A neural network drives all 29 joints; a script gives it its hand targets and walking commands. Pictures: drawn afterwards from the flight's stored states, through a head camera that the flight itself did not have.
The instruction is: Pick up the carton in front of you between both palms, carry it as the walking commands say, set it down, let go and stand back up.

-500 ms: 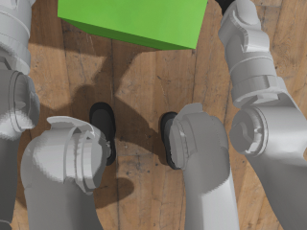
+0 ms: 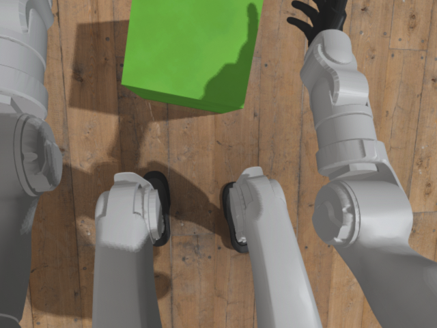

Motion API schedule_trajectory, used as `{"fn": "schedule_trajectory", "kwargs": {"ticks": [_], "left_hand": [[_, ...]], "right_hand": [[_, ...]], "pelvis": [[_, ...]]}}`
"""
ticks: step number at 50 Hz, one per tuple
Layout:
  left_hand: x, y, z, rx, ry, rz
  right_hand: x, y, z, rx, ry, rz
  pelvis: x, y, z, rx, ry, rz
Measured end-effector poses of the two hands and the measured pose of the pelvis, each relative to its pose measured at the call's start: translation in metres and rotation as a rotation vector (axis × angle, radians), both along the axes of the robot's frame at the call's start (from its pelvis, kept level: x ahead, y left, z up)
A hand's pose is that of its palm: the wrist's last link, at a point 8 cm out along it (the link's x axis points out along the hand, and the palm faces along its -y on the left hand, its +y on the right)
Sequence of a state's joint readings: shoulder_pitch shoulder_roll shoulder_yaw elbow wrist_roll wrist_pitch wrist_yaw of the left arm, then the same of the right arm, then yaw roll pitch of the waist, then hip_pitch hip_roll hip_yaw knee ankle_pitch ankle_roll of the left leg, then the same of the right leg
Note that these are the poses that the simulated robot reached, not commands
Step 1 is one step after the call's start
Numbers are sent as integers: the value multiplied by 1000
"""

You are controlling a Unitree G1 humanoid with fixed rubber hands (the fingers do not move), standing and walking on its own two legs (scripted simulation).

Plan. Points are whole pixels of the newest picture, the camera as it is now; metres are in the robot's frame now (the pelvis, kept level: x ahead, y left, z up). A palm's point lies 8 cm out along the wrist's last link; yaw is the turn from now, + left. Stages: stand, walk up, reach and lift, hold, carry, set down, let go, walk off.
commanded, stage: set down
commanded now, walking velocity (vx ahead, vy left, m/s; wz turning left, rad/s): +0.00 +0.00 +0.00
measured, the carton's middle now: (191, 55) +0.54 +0.03 -0.33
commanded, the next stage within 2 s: let go in 0.60 s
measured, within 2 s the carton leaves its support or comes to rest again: neither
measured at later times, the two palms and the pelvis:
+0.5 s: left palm out of the picture +0.59 +0.24 +0.04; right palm out of the picture +0.53 -0.16 +0.04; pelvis +0.02 +0.02 +0.13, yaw +2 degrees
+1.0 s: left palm out of the picture +0.45 +0.25 +0.13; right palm out of the picture +0.45 -0.18 +0.15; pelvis +0.06 +0.01 +0.25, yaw +6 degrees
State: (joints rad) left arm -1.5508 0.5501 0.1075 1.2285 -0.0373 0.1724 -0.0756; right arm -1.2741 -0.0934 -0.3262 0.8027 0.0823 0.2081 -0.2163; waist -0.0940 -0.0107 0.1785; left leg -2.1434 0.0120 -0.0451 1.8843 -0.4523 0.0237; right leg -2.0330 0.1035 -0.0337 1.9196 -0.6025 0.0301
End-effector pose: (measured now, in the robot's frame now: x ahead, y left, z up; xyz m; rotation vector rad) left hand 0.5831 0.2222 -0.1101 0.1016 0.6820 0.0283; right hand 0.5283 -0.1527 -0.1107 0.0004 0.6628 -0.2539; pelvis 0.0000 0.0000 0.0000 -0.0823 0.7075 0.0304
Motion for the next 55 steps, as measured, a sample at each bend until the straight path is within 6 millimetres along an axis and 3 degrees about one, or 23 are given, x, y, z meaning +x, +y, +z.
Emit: {"fn": "schedule_trajectory", "kwargs": {"ticks": [13, 28, 35, 39, 44, 49, 55], "left_hand": [[4, 11, 65, 10, -21, -27], [3, 15, 164, 9, -15, -44], [-5, 17, 196, 17, -7, -28], [-25, 23, 206, 45, -1, 12], [-73, 27, 218, 80, 19, 87], [-122, 26, 236, 85, 47, 136], [-155, 21, 266, 77, 53, 133]], "right_hand": [[0, -4, 73, -17, -23, -15], [-1, -4, 170, -9, -31, -21], [-4, -2, 202, -21, -23, 13], [-17, -2, 213, -45, 0, 81], [-46, -8, 228, -77, 56, 200], [-77, -23, 253, -94, 103, 283], [-108, -43, 288, -93, 124, 312]], "pelvis": [[7, 10, 62, -11, 64, 24], [23, 18, 146, -6, 73, 44], [30, 18, 177, 4, 64, 50], [37, 17, 196, 15, 50, 53], [49, 14, 221, 31, 4, 62], [62, 9, 244, 48, -75, 70], [81, 3, 267, 67, -189, 71]]}}
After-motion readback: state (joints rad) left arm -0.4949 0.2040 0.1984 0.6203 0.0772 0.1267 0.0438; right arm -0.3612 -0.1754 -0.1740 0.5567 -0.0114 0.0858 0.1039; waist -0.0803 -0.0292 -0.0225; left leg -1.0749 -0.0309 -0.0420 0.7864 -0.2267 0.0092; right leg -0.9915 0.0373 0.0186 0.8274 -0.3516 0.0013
